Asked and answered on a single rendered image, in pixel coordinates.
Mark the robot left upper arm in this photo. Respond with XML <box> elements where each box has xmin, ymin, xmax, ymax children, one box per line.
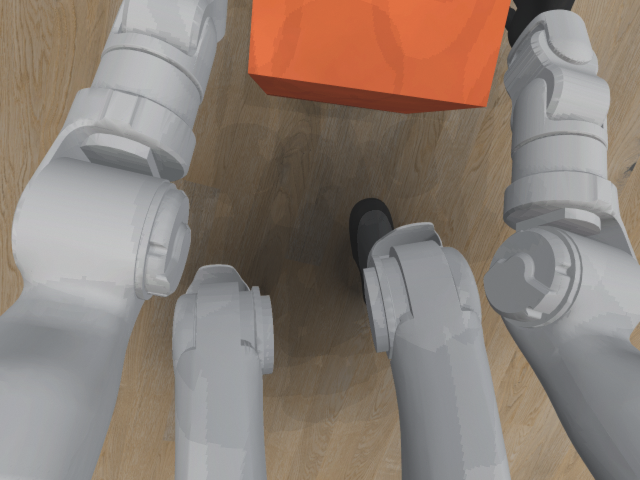
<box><xmin>0</xmin><ymin>157</ymin><xmax>191</xmax><ymax>480</ymax></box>

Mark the robot right forearm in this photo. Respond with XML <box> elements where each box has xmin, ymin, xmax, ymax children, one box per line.
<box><xmin>503</xmin><ymin>9</ymin><xmax>638</xmax><ymax>262</ymax></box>

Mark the robot left forearm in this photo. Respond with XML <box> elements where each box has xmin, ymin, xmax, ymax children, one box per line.
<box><xmin>11</xmin><ymin>0</ymin><xmax>228</xmax><ymax>271</ymax></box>

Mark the robot left shin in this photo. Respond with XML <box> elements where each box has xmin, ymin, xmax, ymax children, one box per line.
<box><xmin>172</xmin><ymin>264</ymin><xmax>250</xmax><ymax>376</ymax></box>

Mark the robot right upper arm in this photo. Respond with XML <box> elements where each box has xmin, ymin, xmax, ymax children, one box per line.
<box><xmin>483</xmin><ymin>226</ymin><xmax>640</xmax><ymax>480</ymax></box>

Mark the robot right hand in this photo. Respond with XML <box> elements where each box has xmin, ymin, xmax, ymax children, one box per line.
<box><xmin>505</xmin><ymin>0</ymin><xmax>575</xmax><ymax>48</ymax></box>

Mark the carton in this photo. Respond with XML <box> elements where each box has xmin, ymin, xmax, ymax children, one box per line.
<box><xmin>248</xmin><ymin>0</ymin><xmax>511</xmax><ymax>114</ymax></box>

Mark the left robot thigh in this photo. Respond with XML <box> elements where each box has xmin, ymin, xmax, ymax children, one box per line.
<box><xmin>175</xmin><ymin>282</ymin><xmax>274</xmax><ymax>480</ymax></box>

